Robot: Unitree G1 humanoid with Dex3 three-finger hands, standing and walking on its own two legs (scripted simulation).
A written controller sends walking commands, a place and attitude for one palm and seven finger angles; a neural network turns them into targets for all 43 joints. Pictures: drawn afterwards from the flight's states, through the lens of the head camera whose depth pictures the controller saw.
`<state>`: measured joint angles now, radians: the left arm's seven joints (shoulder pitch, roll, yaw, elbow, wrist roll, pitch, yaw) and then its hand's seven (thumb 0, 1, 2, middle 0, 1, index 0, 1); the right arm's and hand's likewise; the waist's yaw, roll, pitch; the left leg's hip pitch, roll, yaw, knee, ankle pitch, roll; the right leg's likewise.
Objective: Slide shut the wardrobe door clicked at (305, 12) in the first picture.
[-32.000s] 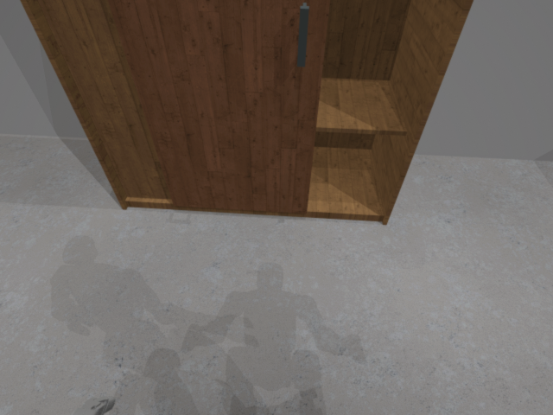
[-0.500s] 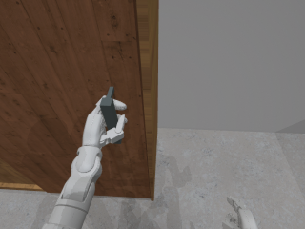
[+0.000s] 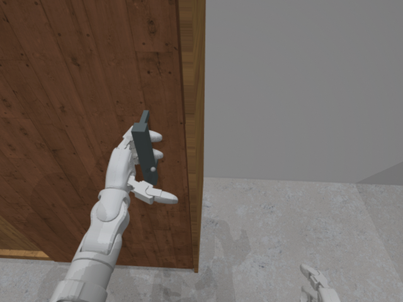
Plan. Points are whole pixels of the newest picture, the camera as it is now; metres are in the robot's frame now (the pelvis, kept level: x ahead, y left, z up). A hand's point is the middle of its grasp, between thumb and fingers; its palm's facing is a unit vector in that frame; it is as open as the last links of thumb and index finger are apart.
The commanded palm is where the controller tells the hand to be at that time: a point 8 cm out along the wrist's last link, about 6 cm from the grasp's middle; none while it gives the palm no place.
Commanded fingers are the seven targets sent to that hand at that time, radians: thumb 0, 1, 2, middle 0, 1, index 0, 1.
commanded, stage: loosen the grip on the handle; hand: left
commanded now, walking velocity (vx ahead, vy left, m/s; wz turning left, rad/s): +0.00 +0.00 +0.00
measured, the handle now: (148, 149) +0.39 +0.14 +0.11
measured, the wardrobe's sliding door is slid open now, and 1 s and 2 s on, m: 0.00 0.00 0.00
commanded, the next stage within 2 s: slip the hand off the handle in 0.14 s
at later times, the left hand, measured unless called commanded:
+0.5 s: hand (133, 174) +0.34 +0.16 +0.09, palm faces +0.06 -0.99 -0.12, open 14.6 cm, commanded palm +0.31 +0.21 +0.10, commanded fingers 0.00 -0.55 0.20 -0.25 -1.15 -0.25 -1.15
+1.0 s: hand (108, 186) +0.30 +0.20 +0.10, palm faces +0.05 -0.99 -0.12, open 14.7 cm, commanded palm +0.26 +0.24 +0.10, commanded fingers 0.00 -0.55 0.20 -0.25 -1.15 -0.25 -1.15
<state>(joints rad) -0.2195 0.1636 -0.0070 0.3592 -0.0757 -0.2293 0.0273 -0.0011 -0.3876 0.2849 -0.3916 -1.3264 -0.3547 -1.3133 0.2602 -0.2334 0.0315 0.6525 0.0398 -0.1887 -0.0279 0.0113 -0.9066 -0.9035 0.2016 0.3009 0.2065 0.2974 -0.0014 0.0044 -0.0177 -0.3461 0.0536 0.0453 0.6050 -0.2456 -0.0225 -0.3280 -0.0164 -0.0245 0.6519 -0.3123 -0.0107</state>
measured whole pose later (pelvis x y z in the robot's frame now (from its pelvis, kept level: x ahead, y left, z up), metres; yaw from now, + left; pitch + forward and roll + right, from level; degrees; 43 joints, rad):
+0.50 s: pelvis +0.04 +0.01 +0.00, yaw +0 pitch +2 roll +0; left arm 0.02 0.18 0.04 0.13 -0.09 -0.22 -0.01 -0.01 -0.55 0.20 -0.28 -1.17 -0.26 -1.15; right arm 0.23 -0.23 0.01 0.62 0.02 -0.16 -0.02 0.01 -0.91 -0.90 0.20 0.30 0.21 0.30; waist 0.02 0.02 -0.05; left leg -0.36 0.04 0.05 0.65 -0.32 -0.02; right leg -0.33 -0.03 -0.02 0.66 -0.37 0.01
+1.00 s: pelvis +0.03 +0.02 +0.00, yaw +1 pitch +2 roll +0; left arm 0.14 0.23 0.14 0.05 -0.18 -0.24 -0.15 -0.01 -0.55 0.20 -0.25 -1.15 -0.25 -1.15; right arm 0.26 -0.24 0.02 0.62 0.04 -0.17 -0.04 0.01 -0.91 -0.90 0.20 0.30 0.21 0.30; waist 0.02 0.04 -0.07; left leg -0.38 0.04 0.04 0.68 -0.33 -0.01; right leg -0.34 -0.03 -0.03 0.68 -0.37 0.01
